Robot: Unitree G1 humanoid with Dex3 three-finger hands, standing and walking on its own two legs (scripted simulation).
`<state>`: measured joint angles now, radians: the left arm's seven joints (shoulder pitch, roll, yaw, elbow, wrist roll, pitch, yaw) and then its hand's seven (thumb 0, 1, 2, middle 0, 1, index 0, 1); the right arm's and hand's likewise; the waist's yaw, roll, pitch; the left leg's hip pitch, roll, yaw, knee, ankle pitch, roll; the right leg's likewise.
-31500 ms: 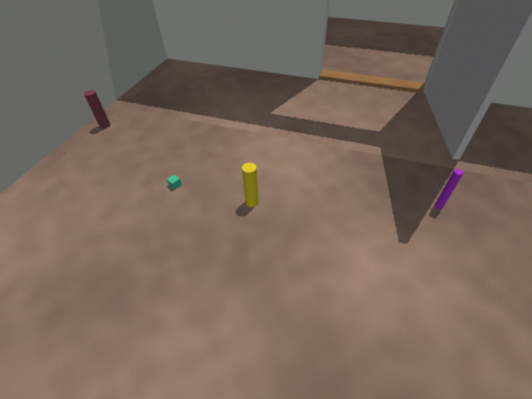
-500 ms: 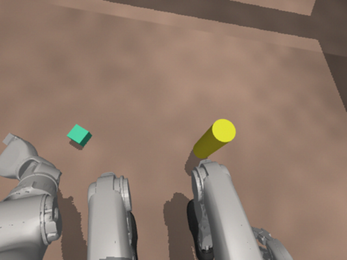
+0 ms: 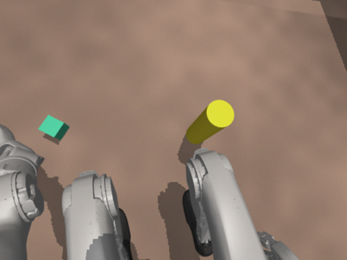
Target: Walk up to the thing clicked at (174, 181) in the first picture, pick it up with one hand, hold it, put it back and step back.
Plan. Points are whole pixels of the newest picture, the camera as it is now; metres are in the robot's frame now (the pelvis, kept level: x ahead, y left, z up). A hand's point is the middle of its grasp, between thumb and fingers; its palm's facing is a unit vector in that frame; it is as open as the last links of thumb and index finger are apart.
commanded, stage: rise first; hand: left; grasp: from above
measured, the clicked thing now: (54, 127) +0.50 +0.30 -0.31
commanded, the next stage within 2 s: none
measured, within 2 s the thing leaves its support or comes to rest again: neither
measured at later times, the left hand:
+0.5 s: hand (23, 143) +0.43 +0.33 -0.20, palm faces -0.18 -0.40 -0.90, open 13.9 cm
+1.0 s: hand (26, 139) +0.44 +0.33 -0.21, palm faces -0.20 -0.38 -0.90, open 13.6 cm
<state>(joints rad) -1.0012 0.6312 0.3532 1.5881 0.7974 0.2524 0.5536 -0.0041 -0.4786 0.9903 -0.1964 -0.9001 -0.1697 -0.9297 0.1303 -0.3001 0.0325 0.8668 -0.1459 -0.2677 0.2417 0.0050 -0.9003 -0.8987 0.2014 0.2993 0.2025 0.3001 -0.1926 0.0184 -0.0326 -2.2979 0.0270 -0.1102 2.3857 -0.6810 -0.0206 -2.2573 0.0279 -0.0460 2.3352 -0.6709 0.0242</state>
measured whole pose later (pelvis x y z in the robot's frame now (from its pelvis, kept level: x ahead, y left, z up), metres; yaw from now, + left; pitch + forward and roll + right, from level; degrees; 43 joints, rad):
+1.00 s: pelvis +0.00 +0.01 -0.02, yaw -4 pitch +31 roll -9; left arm -1.13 0.82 0.40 1.75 0.82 0.28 0.65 0.00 -0.45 0.93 -0.24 -0.87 -0.21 -0.91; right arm 0.15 -0.33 0.14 0.85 -0.19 -0.33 0.33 0.00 -0.91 -0.90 0.20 0.30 0.20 0.30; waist -0.29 -0.03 0.07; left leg -2.35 0.03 -0.18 2.48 -0.69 -0.01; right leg -2.28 0.05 -0.10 2.37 -0.65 0.04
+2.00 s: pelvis +0.00 +0.01 -0.01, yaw -6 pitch +31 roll -11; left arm -1.19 0.90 0.37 1.72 0.78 0.34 0.64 0.00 -0.49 0.94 -0.20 -0.95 -0.18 -0.98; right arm 0.16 -0.34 0.20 0.81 -0.17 -0.34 0.34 0.00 -0.92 -0.91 0.20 0.30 0.20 0.30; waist -0.33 -0.05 0.09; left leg -2.33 0.04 -0.21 2.46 -0.70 -0.01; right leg -2.24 0.06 -0.13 2.32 -0.65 0.04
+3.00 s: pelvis -0.01 +0.01 -0.01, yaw -6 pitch +30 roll -11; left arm -1.21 0.94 0.35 1.75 0.78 0.32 0.62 0.00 -0.55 1.00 -0.12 -1.05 -0.11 -1.06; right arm 0.15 -0.35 0.21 0.80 -0.18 -0.37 0.33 0.00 -0.92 -0.90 0.20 0.30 0.20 0.30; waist -0.34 -0.08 0.14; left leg -2.31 0.04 -0.21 2.45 -0.69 -0.01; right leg -2.23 0.06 -0.13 2.32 -0.64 0.04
